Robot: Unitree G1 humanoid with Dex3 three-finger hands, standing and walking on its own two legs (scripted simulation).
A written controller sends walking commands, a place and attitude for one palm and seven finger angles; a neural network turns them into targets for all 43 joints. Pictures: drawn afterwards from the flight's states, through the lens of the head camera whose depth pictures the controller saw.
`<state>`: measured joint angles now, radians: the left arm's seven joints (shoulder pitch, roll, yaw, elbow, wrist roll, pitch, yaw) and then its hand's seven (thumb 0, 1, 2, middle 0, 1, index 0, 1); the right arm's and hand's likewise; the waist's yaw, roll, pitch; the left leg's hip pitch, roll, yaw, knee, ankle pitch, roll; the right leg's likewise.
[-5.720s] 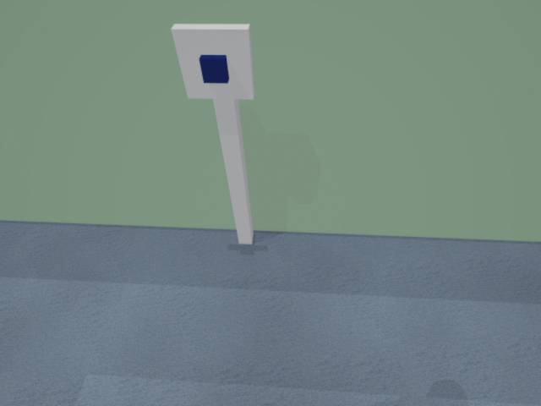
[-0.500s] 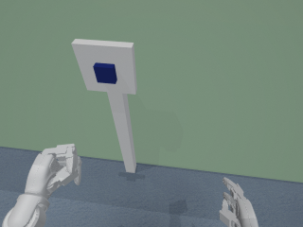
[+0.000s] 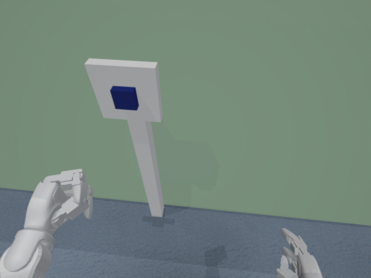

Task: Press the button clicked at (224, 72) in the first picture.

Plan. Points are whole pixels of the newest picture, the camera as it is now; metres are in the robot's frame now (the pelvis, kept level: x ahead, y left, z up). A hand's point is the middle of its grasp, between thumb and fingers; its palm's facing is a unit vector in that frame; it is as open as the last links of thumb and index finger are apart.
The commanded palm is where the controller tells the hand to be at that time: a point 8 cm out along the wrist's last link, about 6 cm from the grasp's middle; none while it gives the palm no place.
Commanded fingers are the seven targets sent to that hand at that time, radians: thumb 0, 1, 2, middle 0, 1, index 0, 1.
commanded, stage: raise the hand and make a fist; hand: left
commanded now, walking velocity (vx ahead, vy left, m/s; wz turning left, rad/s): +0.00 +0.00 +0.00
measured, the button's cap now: (125, 97) +0.54 +0.21 +0.10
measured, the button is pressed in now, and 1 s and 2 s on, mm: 0 0 0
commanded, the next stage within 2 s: aim a knuckle at the button in 0.12 s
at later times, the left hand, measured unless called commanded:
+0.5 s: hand (97, 185) +0.27 +0.20 +0.09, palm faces -0.04 -1.00 -0.05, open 3.1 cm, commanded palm +0.25 +0.26 +0.10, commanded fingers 0.00 0.90 0.90 -1.30 -1.50 -1.30 -1.50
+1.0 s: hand (112, 150) +0.36 +0.20 +0.09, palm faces -0.01 -1.00 -0.02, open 3.1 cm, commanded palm +0.34 +0.25 +0.08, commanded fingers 0.00 0.90 0.90 -1.30 -1.50 -1.30 -1.50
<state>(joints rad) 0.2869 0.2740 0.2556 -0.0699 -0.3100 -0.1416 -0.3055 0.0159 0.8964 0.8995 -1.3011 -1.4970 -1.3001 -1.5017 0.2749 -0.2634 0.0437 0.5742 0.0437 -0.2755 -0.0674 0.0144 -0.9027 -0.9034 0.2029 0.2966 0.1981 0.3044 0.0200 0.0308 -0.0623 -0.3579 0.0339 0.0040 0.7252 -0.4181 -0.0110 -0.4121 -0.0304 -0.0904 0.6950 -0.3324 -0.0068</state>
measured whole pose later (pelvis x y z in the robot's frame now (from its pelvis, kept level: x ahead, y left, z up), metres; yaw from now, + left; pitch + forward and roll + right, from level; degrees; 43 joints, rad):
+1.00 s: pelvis -0.01 +0.00 +0.00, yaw -1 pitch +7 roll +0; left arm -0.33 0.33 0.29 0.56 -0.23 -0.23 -0.30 0.02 0.90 0.90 -1.30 -1.50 -1.30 -1.50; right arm 0.28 -0.27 0.04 0.64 0.04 -0.16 -0.08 0.01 -0.90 -0.90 0.20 0.30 0.20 0.30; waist -0.02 0.01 -0.03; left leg -0.45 0.03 0.02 0.73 -0.40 -0.01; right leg -0.51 -0.03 -0.07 0.71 -0.32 -0.01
